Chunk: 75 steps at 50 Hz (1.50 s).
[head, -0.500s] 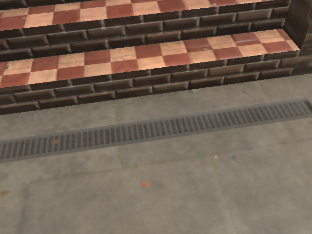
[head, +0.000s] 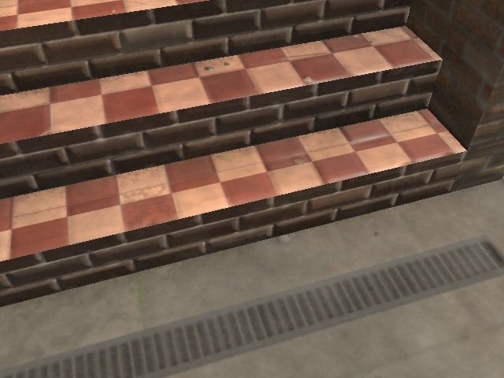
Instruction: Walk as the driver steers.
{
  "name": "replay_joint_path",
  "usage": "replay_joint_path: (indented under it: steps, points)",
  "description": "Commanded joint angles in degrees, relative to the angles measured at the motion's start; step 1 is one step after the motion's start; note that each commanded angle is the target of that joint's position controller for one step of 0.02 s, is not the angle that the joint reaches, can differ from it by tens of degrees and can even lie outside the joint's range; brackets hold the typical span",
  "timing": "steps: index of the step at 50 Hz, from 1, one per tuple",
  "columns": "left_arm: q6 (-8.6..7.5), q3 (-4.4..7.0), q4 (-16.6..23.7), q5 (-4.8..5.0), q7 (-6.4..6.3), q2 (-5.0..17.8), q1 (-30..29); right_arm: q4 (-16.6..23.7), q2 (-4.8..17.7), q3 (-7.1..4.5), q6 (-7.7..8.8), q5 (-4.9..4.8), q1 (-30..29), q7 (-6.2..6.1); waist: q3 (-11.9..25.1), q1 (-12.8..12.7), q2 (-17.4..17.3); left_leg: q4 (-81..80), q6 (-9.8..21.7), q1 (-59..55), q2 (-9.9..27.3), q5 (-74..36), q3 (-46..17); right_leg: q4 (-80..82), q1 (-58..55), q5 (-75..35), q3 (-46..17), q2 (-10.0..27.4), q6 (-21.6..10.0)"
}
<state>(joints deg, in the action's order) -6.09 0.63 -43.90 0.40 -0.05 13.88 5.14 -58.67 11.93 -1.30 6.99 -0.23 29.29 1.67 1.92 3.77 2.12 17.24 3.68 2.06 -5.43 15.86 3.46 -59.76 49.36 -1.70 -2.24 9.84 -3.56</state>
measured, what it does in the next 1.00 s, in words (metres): walks ahead, turning left: right foot, then left foot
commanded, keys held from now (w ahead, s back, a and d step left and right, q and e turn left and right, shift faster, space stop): w+shift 0.22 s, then w+q+shift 0.12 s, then q+shift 0.60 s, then shift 0.06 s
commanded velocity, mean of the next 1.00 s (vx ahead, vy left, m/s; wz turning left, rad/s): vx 0.56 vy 0.00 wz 0.54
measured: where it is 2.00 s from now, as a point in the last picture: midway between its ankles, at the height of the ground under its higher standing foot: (207, 266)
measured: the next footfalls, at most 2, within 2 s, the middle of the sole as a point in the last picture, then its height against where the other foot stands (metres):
right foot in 0.20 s outside the picture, level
left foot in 0.64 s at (230, 315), level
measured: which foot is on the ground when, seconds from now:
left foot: down 0.00-0.22, up 0.24-0.62, down 0.64-1.00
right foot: up 0.00-0.18, down 0.20-0.64, up 0.66-1.00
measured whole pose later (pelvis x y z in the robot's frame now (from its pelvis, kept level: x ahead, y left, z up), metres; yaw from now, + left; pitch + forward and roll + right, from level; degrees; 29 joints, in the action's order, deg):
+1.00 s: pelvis +0.66 -0.02 +0.00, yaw +34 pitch +3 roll -3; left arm -0.7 1.9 -37.5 -0.3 -2.8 15.6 0.7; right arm -34.8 17.7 -4.2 -3.3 0.2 11.5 -4.2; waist -2.8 2.4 1.4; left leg 25.9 5.8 20.7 -12.0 4.6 -15.9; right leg -60.4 36.6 17.7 -10.7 -5.1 7.6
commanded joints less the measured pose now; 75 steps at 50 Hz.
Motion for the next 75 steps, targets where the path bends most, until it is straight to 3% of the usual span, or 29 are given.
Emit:
replay_joint_path:
  steps: [1, 7, 10, 11, 12, 13, 14, 15, 19, 22, 28, 31, 32, 33, 34, 35, 37, 40, 46, 54, 57, 60, 62, 64, 65, 66, 68, 71, 75]
  points:
    - [-1.16, -0.10, 3.84, 0.23, 0.82, 1.64, -5.36, 5.09, 7.64, -0.68, 1.82, -0.85, -3.68, -1.33, -9.77, -1.74, -1.50, -14.72, 8.01, 14.83, 12.86, -9.40, -7.12, 14.83, -9.87, -13.31, 3.05, -1.45, 0.87]
    - [-2.26, 0.66, 8.43, 1.55, 3.86, 3.78, -13.00, 3.99, 11.21, -1.20, -1.12, -0.19, 1.12, -2.27, -10.28, -1.41, -4.74, -8.54, 6.16, -9.65, 18.69, -35.67, -4.82, 31.61, -10.65, -4.99, 5.91, -7.78, -1.39]
    - [-1.02, 4.05, 3.55, 2.67, 2.37, 11.00, 11.73, 4.75, 13.19, -1.65, -3.25, 2.73, -3.12, -2.19, 5.70, -15.79, -11.98, 22.92, 3.69, -8.72, 17.76, -68.21, -2.18, 27.18, -38.60, 4.97, 7.69, -12.07, -5.74]
    - [-0.08, 5.10, 0.01, 1.64, 1.23, 16.10, 25.09, 7.26, 9.39, -0.35, -2.84, 3.52, -3.33, -2.22, 16.45, -18.42, -4.52, 44.94, 3.15, 9.69, 14.41, -49.33, -2.63, 22.12, -62.44, 14.42, -8.23, -0.05, -7.59]
    - [-0.83, 5.60, -1.07, 0.40, 2.14, 16.91, 27.22, 6.50, -2.22, 2.53, -0.57, 0.18, 7.28, -0.55, 28.14, -10.63, 20.58, 67.96, 0.23, 32.94, 1.01, 4.84, -9.36, 36.81, -82.39, 44.20, -43.49, 13.28, -18.34]
    - [-1.08, 4.28, -2.19, -0.65, 1.97, 10.01, 26.27, 6.87, 5.91, 0.82, 1.28, -2.99, 1.53, -0.62, 23.30, -13.43, 14.18, 70.63, 3.54, 39.36, 4.57, 5.81, -15.33, 45.50, -79.73, 49.71, -48.13, 11.30, -13.37]
    - [-1.31, 3.57, -1.76, -1.27, 1.64, 6.82, 22.00, 10.24, 9.38, -0.18, 1.74, -5.01, -8.57, -0.87, 12.12, -13.41, 8.81, 70.77, 4.26, 42.97, 7.17, 3.75, -13.10, 44.54, -70.86, 39.86, -35.46, 10.27, -10.20]
    - [-1.93, 3.43, -2.27, -1.64, 2.08, 6.62, 17.61, 12.02, 7.91, 0.21, 1.66, -4.17, -13.03, -1.29, 5.94, -10.73, -2.78, 66.85, 4.01, 41.10, 9.69, 0.71, -12.51, 46.26, -59.54, 28.45, -27.73, 8.75, -8.74]
    - [-2.88, 2.23, -4.31, -1.36, 2.79, 1.77, 7.84, 10.49, 5.04, -1.04, -2.69, -2.95, -8.78, -1.43, -3.45, -2.08, -1.29, 57.22, 1.56, 30.51, 15.16, -3.54, -12.48, 49.66, -38.09, 0.12, -4.12, 3.02, -4.71]
    - [-3.12, 2.55, -4.14, -1.73, 1.31, 4.59, 3.74, 13.89, 4.86, -1.23, -3.67, -1.40, -12.69, -1.71, -8.46, 0.17, 1.55, 49.86, -1.31, 32.32, 13.64, -8.46, -7.70, 50.91, -31.20, -23.34, 8.32, 0.62, -3.22]
    - [-1.49, 3.64, -2.54, -0.26, -3.77, 11.92, 7.10, 18.90, 6.25, -2.10, -1.90, 0.14, -21.71, 1.72, -1.74, -3.14, 0.87, 19.20, -1.22, 23.96, 6.18, -28.85, 3.22, 41.77, -42.05, -31.04, 16.16, -1.08, -0.53]
    - [1.40, 4.03, 1.60, 0.66, -3.71, 12.57, -1.28, 14.56, 12.73, -5.24, -4.37, 0.48, 0.80, 0.80, 9.08, 8.67, 5.27, 26.15, 2.99, 4.38, 1.63, -17.58, 3.92, 15.83, -41.42, -48.94, 15.05, 2.03, -0.39]
    - [1.00, 3.38, 2.86, 1.70, -2.21, 10.15, -5.56, 12.52, 15.88, -6.89, -4.91, 0.22, 9.54, -0.46, 9.82, 14.10, -0.47, 16.15, 5.84, -6.41, 2.72, -24.73, -0.34, -3.49, -33.18, -29.69, 14.46, -2.06, 2.91]
    - [-0.21, 1.23, 4.41, -0.91, -0.17, 1.56, -7.70, 10.99, 17.33, -6.83, -5.09, 0.57, 5.82, -1.45, -1.29, 9.12, -21.23, 11.60, 7.35, -6.99, 6.53, -59.45, -12.52, -27.41, -15.27, 35.75, 12.57, -16.47, 6.12]
    - [-1.11, -0.50, 3.87, -2.14, 1.06, -2.38, 13.02, 17.85, 17.70, -4.50, -2.35, 4.15, -7.82, -1.08, 8.88, -7.70, -22.74, 14.30, 17.74, -10.04, 18.25, -74.98, -36.49, -38.81, -5.74, 41.35, -2.40, -17.83, 5.78]
    - [-1.36, 0.75, 4.17, -2.14, 1.48, 6.16, 14.26, 22.85, 18.85, -5.70, -2.57, 4.67, -12.72, -0.74, 19.40, -4.90, -14.92, 5.42, 23.18, -12.71, 22.70, -57.26, -46.77, -39.46, -7.70, 36.34, -8.40, -17.17, 4.79]
    - [0.41, 2.28, 5.99, -2.29, -0.37, 10.62, 5.96, 25.99, 15.90, -5.27, -3.53, -0.32, -20.36, -0.93, 10.57, -6.55, 5.57, -0.24, 17.53, 1.12, 18.22, -22.19, -42.26, -27.62, -6.79, 27.45, -7.96, -11.92, 5.74]
    - [3.46, 2.31, 8.82, -2.66, -1.75, 8.92, 0.70, 26.29, 13.69, -4.54, -5.22, -0.53, -20.64, -2.91, 4.45, -6.69, 1.28, -0.98, 11.24, 14.99, 11.19, -23.59, -33.60, -12.43, -14.14, 24.23, -6.60, -11.55, 6.91]
    - [4.66, 2.01, 9.32, -0.39, -2.61, 4.93, -1.07, 27.18, 14.42, -5.30, -9.40, -0.27, -16.69, -6.62, 10.72, -4.26, -7.07, 4.54, 3.45, 6.45, 7.20, -27.12, -30.56, 4.70, -15.71, 15.40, -6.41, -16.20, 10.97]
    - [4.46, 2.94, 11.31, -0.16, -3.21, 6.39, -3.51, 30.60, 10.28, -2.77, -9.95, 1.23, -17.73, -6.65, 5.75, -0.46, -7.83, 7.80, 10.00, -0.94, 14.66, -33.28, -38.65, -16.36, -6.68, 26.26, -5.55, -13.71, 11.50]
    - [3.93, 2.14, 11.73, -0.72, -2.18, 4.49, -2.08, 31.20, 8.95, -2.17, -10.12, 0.11, -19.05, -6.44, 5.05, -1.83, -8.42, 3.10, 6.21, 2.47, 7.33, 6.09, -34.35, 4.96, -13.99, 22.24, -1.77, -11.49, 9.67]
    - [3.16, 2.48, 11.18, -0.58, -1.40, 5.42, 0.87, 31.56, 8.92, -2.18, -9.45, 0.66, -19.96, -5.24, 1.33, -1.40, -14.36, -1.86, 7.74, 14.17, 7.56, 15.58, -36.87, 19.90, -32.30, 22.14, 0.49, -10.07, 7.90]
    - [2.15, 2.57, 10.71, -0.23, -1.12, 5.16, 3.25, 31.64, 6.95, -1.45, -8.54, 0.03, -21.71, -4.36, -1.64, -3.23, -11.78, 1.32, 7.32, 16.24, 7.73, 13.62, -36.71, 34.72, -38.34, 13.25, 1.25, -7.55, 4.88]
    - [0.67, 1.86, 9.98, -2.52, -0.56, 3.86, 5.02, 31.47, 3.67, -0.52, -7.06, -0.43, -20.85, -2.62, -1.71, -2.79, -1.23, 15.41, 3.28, 22.27, 0.18, 11.76, -27.55, 41.08, -46.91, 9.46, -0.37, -5.38, 4.04]
    - [0.14, 2.40, 9.20, -3.56, -0.28, 7.78, 12.21, 33.05, 0.60, 0.39, -5.57, -0.45, -20.99, -2.11, 2.68, -3.49, 10.54, 31.54, -0.96, 31.52, -5.70, 19.42, -21.41, 38.11, -56.60, -9.24, -12.74, 5.74, -0.49]
    - [-0.61, 4.55, 7.61, -3.31, 0.12, 12.13, 15.80, 33.11, 6.01, -1.31, -4.14, -2.34, -19.92, -2.23, 2.01, -5.24, 16.97, 41.55, -3.12, 40.97, -3.43, 20.22, -16.87, 45.99, -53.33, 12.57, -30.13, 15.18, -9.66]
    - [-0.74, 3.76, 7.55, -0.78, -0.45, 8.34, 15.44, 33.48, 8.37, -2.23, -3.45, -1.78, -25.54, -1.82, -6.77, -6.60, 3.94, 56.10, -4.73, 53.21, 2.84, 10.42, -14.33, 47.33, -52.00, 36.64, -28.43, 11.18, -9.78]
    - [0.89, 2.93, 6.45, -2.24, -1.29, 8.39, 18.31, 32.69, 2.43, -0.82, -2.11, 0.58, -26.74, -0.84, -7.49, -7.79, 1.55, 70.77, -6.30, 55.95, 4.58, 3.27, -4.73, 47.72, -50.74, 25.83, -22.14, 5.33, -11.00]
    - [2.27, 1.58, 4.28, -0.69, -1.42, 4.25, 21.76, 32.95, -0.34, 0.42, -1.24, 1.25, -28.29, -0.73, -5.38, -7.28, 1.96, 75.75, -8.21, 58.71, 6.39, 1.59, -1.38, 43.36, -48.72, 2.75, -16.81, 1.31, -12.36]
Velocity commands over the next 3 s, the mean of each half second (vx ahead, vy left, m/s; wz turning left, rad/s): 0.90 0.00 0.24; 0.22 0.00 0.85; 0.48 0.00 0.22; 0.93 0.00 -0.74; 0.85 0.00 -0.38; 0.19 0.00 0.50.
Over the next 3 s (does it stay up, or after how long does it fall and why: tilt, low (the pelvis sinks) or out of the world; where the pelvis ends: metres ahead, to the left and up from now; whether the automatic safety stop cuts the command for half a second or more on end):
stays up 1.20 0.34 0.39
